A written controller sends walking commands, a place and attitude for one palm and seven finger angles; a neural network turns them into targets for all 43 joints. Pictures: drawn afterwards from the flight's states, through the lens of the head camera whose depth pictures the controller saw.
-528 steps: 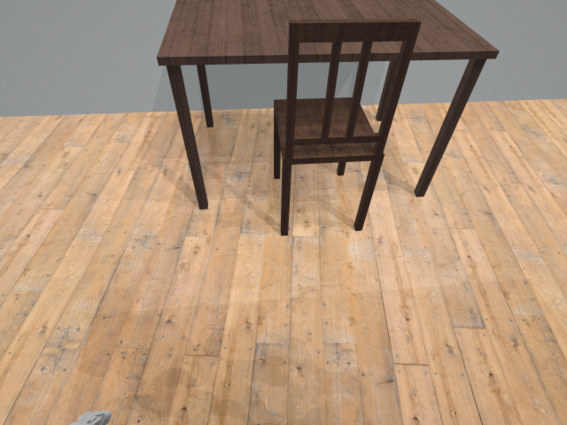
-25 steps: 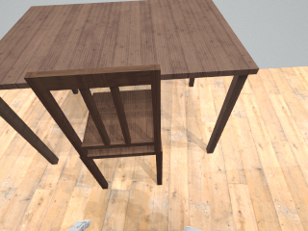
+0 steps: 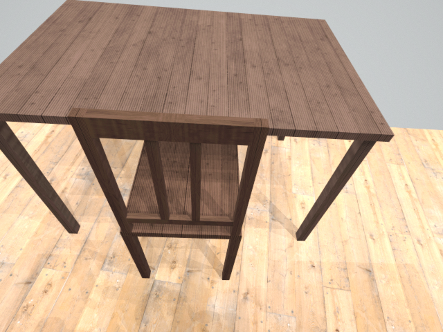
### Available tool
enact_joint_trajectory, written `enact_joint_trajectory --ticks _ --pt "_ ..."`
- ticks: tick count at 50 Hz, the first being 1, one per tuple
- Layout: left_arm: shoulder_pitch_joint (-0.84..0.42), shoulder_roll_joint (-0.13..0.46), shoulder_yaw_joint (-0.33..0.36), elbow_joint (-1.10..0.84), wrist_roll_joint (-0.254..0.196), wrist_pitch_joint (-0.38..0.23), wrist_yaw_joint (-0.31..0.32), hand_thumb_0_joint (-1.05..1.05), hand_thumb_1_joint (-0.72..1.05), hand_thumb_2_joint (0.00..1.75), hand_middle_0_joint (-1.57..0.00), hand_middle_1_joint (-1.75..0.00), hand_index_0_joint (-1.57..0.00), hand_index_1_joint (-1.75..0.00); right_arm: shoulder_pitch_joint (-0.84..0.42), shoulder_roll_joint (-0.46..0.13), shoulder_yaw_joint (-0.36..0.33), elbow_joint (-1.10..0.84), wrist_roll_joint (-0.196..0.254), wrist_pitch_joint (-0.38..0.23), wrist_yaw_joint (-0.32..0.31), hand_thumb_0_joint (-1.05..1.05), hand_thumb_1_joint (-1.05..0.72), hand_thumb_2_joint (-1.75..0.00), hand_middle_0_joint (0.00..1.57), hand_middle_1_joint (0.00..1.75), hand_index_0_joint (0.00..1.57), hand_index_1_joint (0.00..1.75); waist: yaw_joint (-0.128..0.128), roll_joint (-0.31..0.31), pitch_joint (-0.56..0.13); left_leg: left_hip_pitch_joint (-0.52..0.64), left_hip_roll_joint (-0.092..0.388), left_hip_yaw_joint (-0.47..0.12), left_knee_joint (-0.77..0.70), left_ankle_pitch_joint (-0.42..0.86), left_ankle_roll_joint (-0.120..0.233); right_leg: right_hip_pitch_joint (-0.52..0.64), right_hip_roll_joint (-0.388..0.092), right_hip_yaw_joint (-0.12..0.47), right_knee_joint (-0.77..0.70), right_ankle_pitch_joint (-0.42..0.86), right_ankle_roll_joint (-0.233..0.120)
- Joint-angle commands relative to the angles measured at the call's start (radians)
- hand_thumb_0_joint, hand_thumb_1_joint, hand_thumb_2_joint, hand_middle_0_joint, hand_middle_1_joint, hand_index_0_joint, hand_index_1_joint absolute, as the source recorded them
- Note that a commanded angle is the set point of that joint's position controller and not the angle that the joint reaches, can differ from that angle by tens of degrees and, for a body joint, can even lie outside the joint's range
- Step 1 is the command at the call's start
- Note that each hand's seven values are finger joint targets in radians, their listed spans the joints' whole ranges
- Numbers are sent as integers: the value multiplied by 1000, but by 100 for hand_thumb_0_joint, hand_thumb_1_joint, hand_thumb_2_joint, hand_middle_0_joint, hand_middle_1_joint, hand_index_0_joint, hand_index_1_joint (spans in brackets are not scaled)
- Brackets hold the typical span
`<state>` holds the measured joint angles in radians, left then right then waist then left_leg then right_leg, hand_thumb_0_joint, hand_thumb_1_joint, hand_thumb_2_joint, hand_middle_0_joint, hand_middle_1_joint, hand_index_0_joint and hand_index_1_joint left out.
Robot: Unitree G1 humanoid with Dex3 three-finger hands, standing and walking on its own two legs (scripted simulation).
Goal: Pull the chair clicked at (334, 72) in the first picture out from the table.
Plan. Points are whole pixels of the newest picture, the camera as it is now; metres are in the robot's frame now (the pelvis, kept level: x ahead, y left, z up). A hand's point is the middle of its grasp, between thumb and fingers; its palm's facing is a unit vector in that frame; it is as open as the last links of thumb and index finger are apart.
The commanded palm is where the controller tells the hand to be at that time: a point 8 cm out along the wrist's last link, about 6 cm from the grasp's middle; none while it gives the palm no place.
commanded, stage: come to a stop and stand still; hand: left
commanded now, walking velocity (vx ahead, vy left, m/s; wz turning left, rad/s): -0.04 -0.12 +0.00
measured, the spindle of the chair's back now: (159, 184) +0.44 +0.19 -0.07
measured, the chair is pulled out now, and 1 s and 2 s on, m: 0.00 0.00 0.00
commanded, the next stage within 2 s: look again from close up in 1.18 s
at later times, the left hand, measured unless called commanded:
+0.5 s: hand out of the picture -0.01 +0.15 -0.18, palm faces -0.02 -0.98 -0.22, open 7.4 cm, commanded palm none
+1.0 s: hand out of the picture -0.02 +0.13 -0.18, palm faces -0.01 -0.98 -0.18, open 7.4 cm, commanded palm none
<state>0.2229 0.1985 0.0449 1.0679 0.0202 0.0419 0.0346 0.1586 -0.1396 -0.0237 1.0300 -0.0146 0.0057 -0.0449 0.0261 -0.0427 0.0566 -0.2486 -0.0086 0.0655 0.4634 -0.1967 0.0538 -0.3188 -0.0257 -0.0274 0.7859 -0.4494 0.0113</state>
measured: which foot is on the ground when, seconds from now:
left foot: down 0.00-1.00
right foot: up 0.00-0.22, down 0.24-1.00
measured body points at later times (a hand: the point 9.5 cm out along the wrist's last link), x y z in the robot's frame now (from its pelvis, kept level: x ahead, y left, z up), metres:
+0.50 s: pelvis -0.04 -0.03 -0.01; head -0.04 -0.04 +0.44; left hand -0.01 +0.20 -0.16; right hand -0.05 -0.26 -0.17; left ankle +0.04 +0.09 -0.74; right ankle -0.07 -0.15 -0.74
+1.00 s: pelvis -0.01 -0.04 +0.00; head +0.00 -0.03 +0.45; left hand -0.02 +0.18 -0.16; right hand +0.00 -0.26 -0.16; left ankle +0.04 +0.09 -0.74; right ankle -0.07 -0.15 -0.74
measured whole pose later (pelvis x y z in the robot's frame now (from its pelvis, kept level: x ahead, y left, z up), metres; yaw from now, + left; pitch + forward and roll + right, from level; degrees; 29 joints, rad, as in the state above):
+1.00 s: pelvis -0.01 -0.04 +0.00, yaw -1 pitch -1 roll +0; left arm 0.32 0.15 -0.01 1.10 0.02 -0.02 0.03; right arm 0.24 -0.16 0.00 1.12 -0.01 -0.02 -0.02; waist 0.00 -0.01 0.03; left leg -0.27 0.04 0.07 0.47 -0.18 -0.01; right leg -0.12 -0.01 -0.01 0.48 -0.34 0.00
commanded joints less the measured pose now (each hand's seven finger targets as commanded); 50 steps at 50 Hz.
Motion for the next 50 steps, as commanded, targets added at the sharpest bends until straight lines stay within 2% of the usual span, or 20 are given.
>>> enact_joint_trajectory --ticks 1,2,6,8,9,10,11,12,13,14,15,17,19,21,25,29,32,36,42,50 --pt "87 43 -2 -19 -2 -10 -2 0 90 90 -20 -30 -20 -30 32 -155 -25 -29 1 -10 -6 0 -90 -90 20 30 20 30 -18 158 -99 135 272 -230 -194 303 110 -36 -15 43 40 -15 21" --pt "76 44 -5 -18 -5 -10 -4 0 90 90 -20 -30 -20 -30 37 -158 -27 -21 3 -9 -7 0 -90 -90 20 30 20 30 -24 151 -88 141 283 -234 -190 313 117 -29 -21 37 3 -27 22" --pt "88 35 -11 -10 -4 -5 -4 0 90 90 -20 -30 -20 -30 82 -180 -41 3 -1 2 -2 0 -90 -90 20 30 20 30 -48 177 -102 171 274 -257 -193 221 103 12 -12 14 -129 -22 18" --pt "124 29 -15 11 -5 -11 -2 0 90 90 -20 -30 -20 -30 75 -172 -40 12 2 1 2 0 -90 -90 20 30 20 30 -31 168 -97 130 247 -238 -178 156 82 89 -13 1 -273 68 11" --pt "207 53 -27 2 21 -33 29 0 90 90 -20 -30 -20 -30 27 -242 -53 -54 14 -4 8 0 -90 -90 20 30 20 30 1 93 -39 121 207 -149 48 339 25 0 -27 43 -377 186 -8" --pt "155 77 -23 -55 17 -43 29 0 90 90 -20 -30 -20 -30 58 -153 -37 -83 8 -2 26 0 -90 -90 20 30 20 30 -29 -6 -27 -37 138 -91 75 6 -11 23 -61 111 -443 115 -37" --pt "115 99 -26 -83 13 -49 24 0 90 90 -20 -30 -20 -30 83 -133 -30 -97 2 -1 36 0 -90 -90 20 30 20 30 -58 36 -26 -50 88 -53 86 -127 -34 -15 -93 152 -442 5 -74" --pt "108 130 -25 -102 12 -59 17 0 90 90 -20 -30 -20 -30 78 -118 -21 -102 -5 3 47 0 -90 -90 20 30 20 30 -59 123 -61 -11 48 -29 91 -104 -48 -13 -120 148 -431 50 -96" --pt "96 125 -19 -105 8 -67 14 0 90 90 -20 -30 -20 -30 102 -109 -18 -105 -4 -3 47 0 -90 -90 20 30 20 30 -80 52 -110 7 58 -35 112 -61 -40 10 -97 138 -397 88 -96" --pt "77 111 -21 -107 2 -68 14 0 90 90 -20 -30 -20 -30 113 -118 -16 -105 -3 -5 43 0 -90 -90 20 30 20 30 -79 -44 -89 1 66 -48 109 -65 -31 1 -88 120 -387 88 -91" --pt "74 92 -22 -112 1 -65 13 0 90 90 -20 -30 -20 -30 122 -124 -17 -105 -3 -6 41 0 -90 -90 20 30 20 30 -79 -56 -53 8 70 -58 91 -89 -28 -40 -83 114 -386 34 -86" --pt "84 87 -21 -115 3 -56 10 0 90 90 -20 -30 -20 -30 125 -128 -15 -96 -7 -6 40 0 -90 -90 20 30 20 30 -64 78 45 -53 85 -109 6 -171 -15 -82 -48 85 -367 -76 -74" --pt "120 87 -20 -107 1 -54 7 0 90 90 -20 -30 -20 -30 118 -135 -13 -98 -7 -1 40 0 -90 -90 20 30 20 30 -45 45 84 -125 84 -131 -31 -250 -12 -65 -39 90 -376 -116 -68" --pt "128 85 -24 -103 -1 -57 6 0 90 90 -20 -30 -20 -30 133 -127 -9 -88 -7 -2 41 0 -90 -90 20 30 20 30 -42 -20 83 -102 70 -101 -8 -208 -21 -78 -60 112 -410 -132 -73" --pt "121 88 -25 -97 -6 -63 4 0 90 90 -20 -30 -20 -30 176 -115 1 -45 -4 -14 39 0 -90 -90 20 30 20 30 -46 -5 46 -41 73 -87 -14 -120 -28 -55 -66 110 -413 -59 -69" --pt "138 78 -27 -74 -9 -68 4 0 90 90 -20 -30 -20 -30 179 -109 8 -9 -1 -25 35 0 -90 -90 20 30 20 30 -32 30 35 -32 85 -92 -38 -53 -26 6 -62 97 -405 52 -61" --pt "147 73 -29 -55 -9 -71 4 0 90 90 -20 -30 -20 -30 180 -103 12 15 2 -32 31 0 -90 -90 20 30 20 30 -25 24 25 -8 94 -86 -43 8 -25 36 -59 91 -408 132 -53" --pt "145 70 -30 -37 -9 -72 6 0 90 90 -20 -30 -20 -30 178 -107 13 36 3 -33 28 0 -90 -90 20 30 20 30 -29 47 12 21 98 -85 -46 38 -28 49 -61 91 -408 175 -49" --pt "157 64 -34 -13 -6 -73 6 0 90 90 -20 -30 -20 -30 149 -104 11 49 7 -31 26 0 -90 -90 20 30 20 30 -28 27 32 47 104 -78 -60 30 -28 36 -59 94 -434 182 -41" --pt "174 65 -35 10 -4 -74 7 0 90 90 -20 -30 -20 -30 121 -126 12 55 8 -38 21 0 -90 -90 20 30 20 30 -27 47 -19 99 113 -79 -54 136 -23 78 -64 91 -418 298 -33"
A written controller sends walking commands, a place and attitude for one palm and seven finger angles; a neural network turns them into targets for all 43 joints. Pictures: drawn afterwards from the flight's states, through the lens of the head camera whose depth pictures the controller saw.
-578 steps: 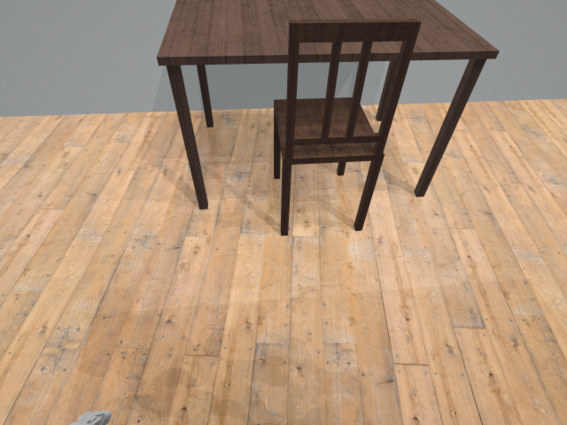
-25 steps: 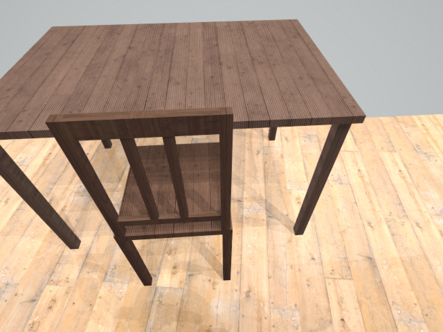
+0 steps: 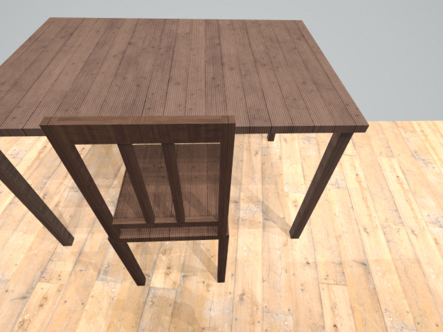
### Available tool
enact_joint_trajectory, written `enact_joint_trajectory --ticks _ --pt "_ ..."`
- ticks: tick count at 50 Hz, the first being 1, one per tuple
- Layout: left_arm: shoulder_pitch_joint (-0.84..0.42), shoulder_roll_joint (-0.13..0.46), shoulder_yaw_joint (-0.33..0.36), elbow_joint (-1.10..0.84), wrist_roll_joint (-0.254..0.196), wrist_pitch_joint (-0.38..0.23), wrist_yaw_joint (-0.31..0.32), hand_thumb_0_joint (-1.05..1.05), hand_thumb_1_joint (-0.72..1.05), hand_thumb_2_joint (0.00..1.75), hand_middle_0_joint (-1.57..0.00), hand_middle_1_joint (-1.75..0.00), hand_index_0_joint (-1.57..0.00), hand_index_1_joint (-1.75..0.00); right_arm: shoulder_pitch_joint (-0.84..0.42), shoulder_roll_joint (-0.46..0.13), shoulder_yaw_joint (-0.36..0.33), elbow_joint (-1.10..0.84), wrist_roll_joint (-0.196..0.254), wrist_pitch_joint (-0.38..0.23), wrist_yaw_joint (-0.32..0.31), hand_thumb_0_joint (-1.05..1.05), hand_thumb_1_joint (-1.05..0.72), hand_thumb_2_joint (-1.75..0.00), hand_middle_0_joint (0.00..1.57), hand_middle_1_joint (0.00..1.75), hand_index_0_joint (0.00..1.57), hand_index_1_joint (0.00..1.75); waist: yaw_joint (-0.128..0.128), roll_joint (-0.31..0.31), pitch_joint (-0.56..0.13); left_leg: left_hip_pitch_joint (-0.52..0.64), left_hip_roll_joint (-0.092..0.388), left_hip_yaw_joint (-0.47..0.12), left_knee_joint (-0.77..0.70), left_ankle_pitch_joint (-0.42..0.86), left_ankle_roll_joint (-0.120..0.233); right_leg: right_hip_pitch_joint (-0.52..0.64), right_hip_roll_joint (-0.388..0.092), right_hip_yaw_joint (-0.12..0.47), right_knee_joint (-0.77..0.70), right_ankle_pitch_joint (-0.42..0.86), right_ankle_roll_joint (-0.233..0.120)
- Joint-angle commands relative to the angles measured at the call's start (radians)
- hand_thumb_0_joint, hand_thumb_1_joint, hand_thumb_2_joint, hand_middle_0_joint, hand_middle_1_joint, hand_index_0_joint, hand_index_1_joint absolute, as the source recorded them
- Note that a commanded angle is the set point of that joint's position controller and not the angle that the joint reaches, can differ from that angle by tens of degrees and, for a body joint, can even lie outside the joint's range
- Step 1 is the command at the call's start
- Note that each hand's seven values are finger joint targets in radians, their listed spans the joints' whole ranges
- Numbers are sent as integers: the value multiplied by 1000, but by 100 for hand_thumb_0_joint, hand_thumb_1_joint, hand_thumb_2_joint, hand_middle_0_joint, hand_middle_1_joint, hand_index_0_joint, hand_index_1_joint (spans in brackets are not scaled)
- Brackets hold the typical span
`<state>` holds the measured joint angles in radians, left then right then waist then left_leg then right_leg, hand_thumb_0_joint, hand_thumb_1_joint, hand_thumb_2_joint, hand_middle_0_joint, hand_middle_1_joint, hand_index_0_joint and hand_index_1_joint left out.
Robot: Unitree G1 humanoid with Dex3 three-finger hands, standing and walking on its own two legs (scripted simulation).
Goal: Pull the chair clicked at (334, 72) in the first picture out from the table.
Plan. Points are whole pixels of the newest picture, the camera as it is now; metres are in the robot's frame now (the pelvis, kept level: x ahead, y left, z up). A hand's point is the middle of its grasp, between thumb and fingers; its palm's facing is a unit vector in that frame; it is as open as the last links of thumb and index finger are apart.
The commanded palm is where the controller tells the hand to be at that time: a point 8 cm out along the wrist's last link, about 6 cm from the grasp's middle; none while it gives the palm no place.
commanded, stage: come to a stop and stand still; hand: left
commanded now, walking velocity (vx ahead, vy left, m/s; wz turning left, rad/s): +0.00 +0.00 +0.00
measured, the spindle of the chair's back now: (139, 187) +0.45 +0.23 -0.07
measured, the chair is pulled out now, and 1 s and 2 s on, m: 0.00 0.00 0.00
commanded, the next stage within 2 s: look again from close up in 0.18 s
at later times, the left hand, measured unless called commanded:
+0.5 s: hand out of the picture +0.01 +0.18 -0.17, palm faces +0.00 -0.98 -0.21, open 7.4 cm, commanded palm none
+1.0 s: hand out of the picture +0.00 +0.17 -0.17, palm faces +0.01 -0.98 -0.19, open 7.4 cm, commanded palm none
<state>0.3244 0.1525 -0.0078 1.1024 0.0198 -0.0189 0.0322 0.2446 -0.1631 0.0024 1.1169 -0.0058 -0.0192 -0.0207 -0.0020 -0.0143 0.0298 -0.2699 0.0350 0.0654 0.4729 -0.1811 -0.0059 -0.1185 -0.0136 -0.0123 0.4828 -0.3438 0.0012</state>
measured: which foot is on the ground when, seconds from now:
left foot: down 0.00-1.00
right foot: down 0.00-1.00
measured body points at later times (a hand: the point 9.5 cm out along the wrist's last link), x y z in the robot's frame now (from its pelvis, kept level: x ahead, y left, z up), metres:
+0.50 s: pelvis +0.02 +0.00 +0.00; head +0.02 +0.00 +0.45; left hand +0.01 +0.23 -0.15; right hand +0.04 -0.23 -0.16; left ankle +0.05 +0.13 -0.74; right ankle -0.05 -0.12 -0.74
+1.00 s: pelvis +0.02 +0.00 +0.00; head +0.02 +0.00 +0.45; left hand +0.00 +0.22 -0.16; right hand +0.02 -0.22 -0.16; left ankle +0.05 +0.13 -0.74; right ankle -0.05 -0.12 -0.74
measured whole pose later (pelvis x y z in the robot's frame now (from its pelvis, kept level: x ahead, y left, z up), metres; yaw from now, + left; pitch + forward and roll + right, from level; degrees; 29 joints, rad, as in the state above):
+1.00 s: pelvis +0.02 +0.00 +0.00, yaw -1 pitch -1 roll +1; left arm 0.33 0.15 -0.01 1.12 0.02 -0.02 0.04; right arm 0.26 -0.15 0.01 1.15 0.00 -0.02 -0.03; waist 0.00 -0.02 0.02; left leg -0.22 0.03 0.08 0.42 -0.19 -0.01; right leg -0.07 -0.02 0.00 0.42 -0.34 0.00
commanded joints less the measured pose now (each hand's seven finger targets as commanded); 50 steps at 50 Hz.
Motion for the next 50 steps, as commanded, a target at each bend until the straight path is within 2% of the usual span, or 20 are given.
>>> enact_joint_trajectory --ticks 1,6,7,11,12,16,17,20,24,27,31,32,36,38,44,46,47,50 --pt "73 112 18 -22 -4 -13 9 0 90 90 -20 -30 -20 -30 34 -104 -14 -32 0 -14 -3 0 -90 -90 20 30 20 30 2 21 7 124 71 -79 -65 128 38 -119 -78 73 -116 199 -22" --pt "74 116 16 -14 -3 -12 9 0 90 90 -20 -30 -20 -30 17 -110 -12 -31 0 -13 -4 0 -90 -90 20 30 20 30 4 20 17 130 73 -76 -72 135 37 -117 -80 72 -123 211 -18" --pt "77 118 15 -13 -2 -12 8 0 90 90 -20 -30 -20 -30 8 -107 -12 -29 2 -11 -4 0 -90 -90 20 30 20 30 8 -5 43 124 73 -73 -77 124 37 -125 -78 70 -132 211 -17" --pt "76 121 14 -11 -3 -11 9 0 90 90 -20 -30 -20 -30 7 -114 -12 -30 0 -11 -3 0 -90 -90 20 30 20 30 7 13 25 136 72 -77 -81 127 36 -117 -83 68 -131 205 -15" --pt "74 122 14 -12 -2 -10 8 0 90 90 -20 -30 -20 -30 3 -110 -11 -28 1 -10 -3 0 -90 -90 20 30 20 30 9 -2 51 125 72 -77 -87 114 37 -125 -81 69 -139 198 -15" --pt "67 127 16 -13 -3 -11 9 0 90 90 -20 -30 -20 -30 11 -119 -11 -28 -2 -12 -3 0 -90 -90 20 30 20 30 7 10 7 143 72 -77 -85 151 36 -100 -85 69 -128 229 -15" --pt "70 128 16 -13 -3 -11 8 0 90 90 -20 -30 -20 -30 6 -113 -11 -26 1 -12 -4 0 -90 -90 20 30 20 30 12 -6 28 134 74 -76 -88 145 38 -103 -84 67 -135 225 -15" --pt "69 127 16 -12 -4 -10 9 0 90 90 -20 -30 -20 -30 9 -118 -11 -25 -1 -13 -4 0 -90 -90 20 30 20 30 11 11 12 145 74 -75 -88 154 36 -99 -87 68 -131 229 -15" --pt "68 129 17 -13 -4 -11 9 0 90 90 -20 -30 -20 -30 17 -114 -10 -22 -1 -12 -4 0 -90 -90 20 30 20 30 10 1 11 144 74 -73 -90 155 35 -93 -88 69 -133 240 -17" --pt "68 129 15 -11 -4 -10 9 0 90 90 -20 -30 -20 -30 17 -109 -8 -16 0 -11 -4 0 -90 -90 20 30 20 30 14 -11 35 133 74 -70 -95 149 35 -96 -86 66 -140 240 -15" --pt "68 125 15 -9 -5 -10 10 0 90 90 -20 -30 -20 -30 31 -109 -9 -11 -1 -11 -4 0 -90 -90 20 30 20 30 11 2 19 140 73 -72 -98 144 34 -91 -88 69 -139 228 -17" --pt "68 125 15 -10 -5 -9 9 0 90 90 -20 -30 -20 -30 27 -103 -8 -10 0 -10 -4 0 -90 -90 20 30 20 30 13 -2 42 130 72 -70 -101 134 35 -97 -84 68 -147 221 -18" --pt "74 120 15 -7 -6 -11 11 0 90 90 -20 -30 -20 -30 41 -103 -8 -8 -1 -11 -5 0 -90 -90 20 30 20 30 9 1 16 144 72 -70 -96 153 33 -86 -88 72 -141 247 -19" --pt "79 115 13 -6 -6 -9 11 0 90 90 -20 -30 -20 -30 38 -99 -8 -6 0 -10 -5 0 -90 -90 20 30 20 30 12 5 42 133 70 -69 -100 131 32 -98 -88 71 -148 227 -19" --pt "88 110 15 -4 -6 -11 12 0 90 90 -20 -30 -20 -30 50 -94 -9 -4 0 -12 -7 0 -90 -90 20 30 20 30 11 4 16 154 73 -70 -92 170 34 -85 -88 69 -143 260 -19" --pt "92 108 13 0 -6 -11 13 0 90 90 -20 -30 -20 -30 52 -91 -9 -3 1 -10 -7 0 -90 -90 20 30 20 30 10 3 24 152 73 -67 -94 158 32 -89 -88 69 -147 255 -19" --pt "94 107 12 0 -6 -11 12 0 90 90 -20 -30 -20 -30 48 -87 -7 -2 2 -9 -7 0 -90 -90 20 30 20 30 13 -10 54 140 74 -65 -98 142 33 -99 -85 69 -156 247 -18" --pt "98 103 10 1 -6 -11 13 0 90 90 -20 -30 -20 -30 56 -90 -9 -2 1 -8 -6 0 -90 -90 20 30 20 30 8 -3 41 147 73 -67 -98 139 30 -100 -86 76 -154 246 -20"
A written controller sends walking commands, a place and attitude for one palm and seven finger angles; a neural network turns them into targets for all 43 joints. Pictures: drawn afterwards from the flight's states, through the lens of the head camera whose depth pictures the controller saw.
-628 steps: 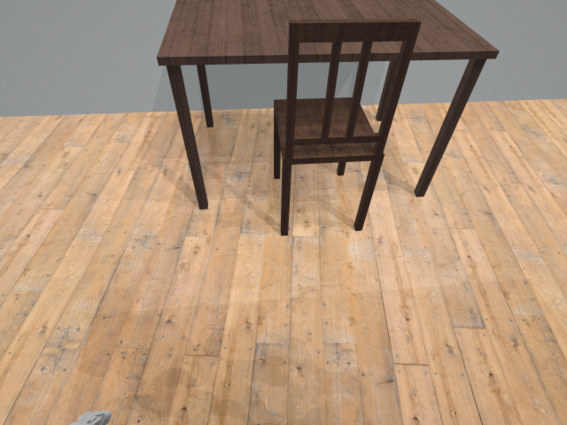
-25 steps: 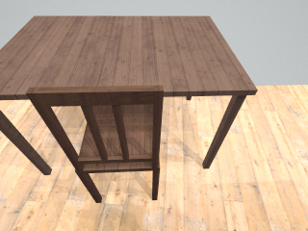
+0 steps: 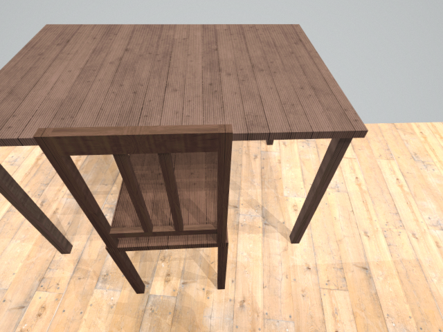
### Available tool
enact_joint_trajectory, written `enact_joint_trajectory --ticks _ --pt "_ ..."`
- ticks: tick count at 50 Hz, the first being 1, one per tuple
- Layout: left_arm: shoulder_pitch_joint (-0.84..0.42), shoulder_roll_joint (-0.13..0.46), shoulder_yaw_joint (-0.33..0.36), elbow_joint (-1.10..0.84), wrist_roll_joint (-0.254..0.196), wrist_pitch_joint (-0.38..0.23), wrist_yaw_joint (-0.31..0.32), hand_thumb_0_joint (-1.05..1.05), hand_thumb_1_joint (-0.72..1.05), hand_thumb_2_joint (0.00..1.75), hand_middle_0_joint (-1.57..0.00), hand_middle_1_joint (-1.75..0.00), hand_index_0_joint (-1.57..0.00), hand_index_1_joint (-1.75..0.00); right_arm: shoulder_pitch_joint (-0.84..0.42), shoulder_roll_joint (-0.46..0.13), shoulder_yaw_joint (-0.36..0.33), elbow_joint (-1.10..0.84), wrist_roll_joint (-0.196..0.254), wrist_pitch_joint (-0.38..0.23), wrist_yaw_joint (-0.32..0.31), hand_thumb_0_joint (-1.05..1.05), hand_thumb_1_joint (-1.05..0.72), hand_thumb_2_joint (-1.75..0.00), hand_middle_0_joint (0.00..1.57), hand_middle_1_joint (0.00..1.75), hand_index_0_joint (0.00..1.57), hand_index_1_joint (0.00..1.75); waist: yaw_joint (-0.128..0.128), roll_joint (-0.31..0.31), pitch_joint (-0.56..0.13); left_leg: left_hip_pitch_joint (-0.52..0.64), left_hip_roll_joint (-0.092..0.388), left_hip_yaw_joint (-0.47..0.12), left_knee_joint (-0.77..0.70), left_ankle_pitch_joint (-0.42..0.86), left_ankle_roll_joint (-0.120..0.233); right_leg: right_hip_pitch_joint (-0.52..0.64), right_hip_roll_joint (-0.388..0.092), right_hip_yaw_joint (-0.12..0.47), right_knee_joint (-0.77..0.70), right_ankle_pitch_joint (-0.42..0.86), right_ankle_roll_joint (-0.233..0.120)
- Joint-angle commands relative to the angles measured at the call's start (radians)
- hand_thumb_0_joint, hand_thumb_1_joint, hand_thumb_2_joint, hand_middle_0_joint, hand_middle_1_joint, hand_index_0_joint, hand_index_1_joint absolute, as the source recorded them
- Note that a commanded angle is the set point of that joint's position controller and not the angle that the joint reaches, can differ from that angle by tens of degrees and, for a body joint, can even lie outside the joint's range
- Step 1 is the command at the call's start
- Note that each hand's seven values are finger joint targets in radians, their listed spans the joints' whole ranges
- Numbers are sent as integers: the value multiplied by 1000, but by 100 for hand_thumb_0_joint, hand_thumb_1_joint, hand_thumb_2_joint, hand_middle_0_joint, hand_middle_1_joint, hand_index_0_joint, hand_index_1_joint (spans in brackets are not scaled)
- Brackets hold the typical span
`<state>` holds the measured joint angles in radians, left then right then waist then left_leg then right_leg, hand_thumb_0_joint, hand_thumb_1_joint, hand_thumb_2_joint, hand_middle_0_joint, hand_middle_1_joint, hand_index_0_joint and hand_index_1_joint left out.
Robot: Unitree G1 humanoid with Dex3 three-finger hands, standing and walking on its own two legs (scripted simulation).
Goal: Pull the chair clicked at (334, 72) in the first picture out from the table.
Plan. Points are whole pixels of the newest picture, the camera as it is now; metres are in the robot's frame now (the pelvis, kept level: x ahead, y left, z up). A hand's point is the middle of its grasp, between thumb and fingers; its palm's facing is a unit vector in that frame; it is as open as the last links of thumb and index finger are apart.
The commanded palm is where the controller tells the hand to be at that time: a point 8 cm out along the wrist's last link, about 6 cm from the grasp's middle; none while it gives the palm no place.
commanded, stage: look again from close up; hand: left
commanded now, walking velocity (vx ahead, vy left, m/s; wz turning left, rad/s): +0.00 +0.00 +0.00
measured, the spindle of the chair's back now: (136, 196) +0.43 +0.24 -0.07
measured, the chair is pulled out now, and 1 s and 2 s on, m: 0.00 0.00 0.00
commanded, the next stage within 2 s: none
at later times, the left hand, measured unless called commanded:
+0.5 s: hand out of the picture -0.03 +0.16 -0.18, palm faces +0.02 -0.98 -0.19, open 7.4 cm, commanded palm none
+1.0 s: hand out of the picture -0.04 +0.16 -0.18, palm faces +0.02 -0.99 -0.17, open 7.4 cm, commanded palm none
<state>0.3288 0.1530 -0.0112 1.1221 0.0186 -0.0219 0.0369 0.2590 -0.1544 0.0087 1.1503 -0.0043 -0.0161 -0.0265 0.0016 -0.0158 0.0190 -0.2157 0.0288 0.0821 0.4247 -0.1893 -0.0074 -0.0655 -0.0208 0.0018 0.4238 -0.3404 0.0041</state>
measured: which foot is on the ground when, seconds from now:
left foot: down 0.00-1.00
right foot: down 0.00-1.00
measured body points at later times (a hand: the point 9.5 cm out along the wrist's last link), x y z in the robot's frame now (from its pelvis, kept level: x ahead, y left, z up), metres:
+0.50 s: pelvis +0.00 +0.00 +0.00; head +0.00 +0.00 +0.45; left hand -0.03 +0.22 -0.16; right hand +0.00 -0.22 -0.16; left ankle +0.02 +0.13 -0.74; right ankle -0.07 -0.12 -0.74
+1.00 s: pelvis -0.01 +0.00 +0.00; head -0.01 +0.00 +0.45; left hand -0.04 +0.21 -0.16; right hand -0.02 -0.22 -0.16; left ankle +0.02 +0.13 -0.74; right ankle -0.07 -0.12 -0.74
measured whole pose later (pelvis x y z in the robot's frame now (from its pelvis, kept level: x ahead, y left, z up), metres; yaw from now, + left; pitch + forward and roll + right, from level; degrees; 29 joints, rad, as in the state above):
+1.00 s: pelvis -0.01 +0.00 +0.00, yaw +0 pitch -1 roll +1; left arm 0.37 0.13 -0.02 1.12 0.02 -0.03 0.04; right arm 0.29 -0.13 0.01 1.16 0.00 -0.02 -0.03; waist 0.00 -0.02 0.02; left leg -0.22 0.04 0.08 0.42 -0.18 -0.01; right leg -0.06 -0.01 0.00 0.41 -0.32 0.00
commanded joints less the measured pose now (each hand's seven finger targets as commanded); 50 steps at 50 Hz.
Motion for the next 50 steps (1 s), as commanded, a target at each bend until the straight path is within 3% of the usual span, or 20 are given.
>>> enact_joint_trajectory --ticks 1,7,9,15,17,21,22,31,37,40,50 --pt "95 100 14 -16 -5 -9 8 0 90 90 -20 -30 -20 -30 40 -99 -16 -35 -2 -11 -1 0 -90 -90 20 30 20 30 4 8 44 99 79 -83 -49 147 32 -152 -79 61 -93 240 -23" --pt "105 98 12 -15 -5 -10 8 0 90 90 -20 -30 -20 -30 38 -91 -15 -33 1 -10 -1 0 -90 -90 20 30 20 30 6 -9 65 93 81 -81 -54 140 32 -155 -76 60 -105 243 -22" --pt "108 95 12 -15 -5 -10 9 0 90 90 -20 -30 -20 -30 41 -93 -15 -33 -1 -11 -2 0 -90 -90 20 30 20 30 5 14 52 97 79 -84 -50 150 31 -152 -79 63 -100 245 -23" --pt "115 93 11 -12 -4 -11 10 0 90 90 -20 -30 -20 -30 48 -94 -15 -31 0 -11 -2 0 -90 -90 20 30 20 30 3 4 44 107 82 -82 -49 163 31 -147 -77 62 -98 258 -22" --pt "116 91 10 -14 -5 -10 9 0 90 90 -20 -30 -20 -30 46 -87 -13 -30 2 -11 -2 0 -90 -90 20 30 20 30 7 1 76 89 83 -84 -60 141 33 -155 -74 60 -110 231 -21" --pt "122 87 9 -13 -5 -10 10 0 90 90 -20 -30 -20 -30 54 -90 -14 -33 0 -10 -2 0 -90 -90 20 30 20 30 4 8 52 102 81 -87 -57 140 31 -152 -77 63 -105 228 -24" --pt "121 88 9 -14 -5 -10 10 0 90 90 -20 -30 -20 -30 48 -83 -14 -29 1 -9 -2 0 -90 -90 20 30 20 30 7 -4 79 91 81 -85 -60 131 32 -159 -74 61 -114 221 -23" --pt "129 82 9 -18 -6 -11 11 0 90 90 -20 -30 -20 -30 66 -82 -14 -29 0 -10 -2 0 -90 -90 20 30 20 30 4 1 58 93 79 -90 -54 143 30 -149 -77 61 -109 233 -25" --pt "134 81 6 -18 -7 -11 10 0 90 90 -20 -30 -20 -30 69 -71 -14 -25 2 -7 -1 0 -90 -90 20 30 20 30 6 0 88 80 78 -91 -61 111 30 -165 -72 60 -122 193 -26" --pt "136 74 7 -19 -6 -12 11 0 90 90 -20 -30 -20 -30 75 -75 -16 -26 0 -9 -2 0 -90 -90 20 30 20 30 1 1 61 97 80 -89 -52 138 29 -160 -74 65 -110 228 -27" --pt "146 69 7 -19 -6 -11 11 0 90 90 -20 -30 -20 -30 85 -67 -16 -23 1 -9 -2 0 -90 -90 20 30 20 30 3 5 68 89 80 -90 -58 118 29 -165 -73 61 -113 197 -28"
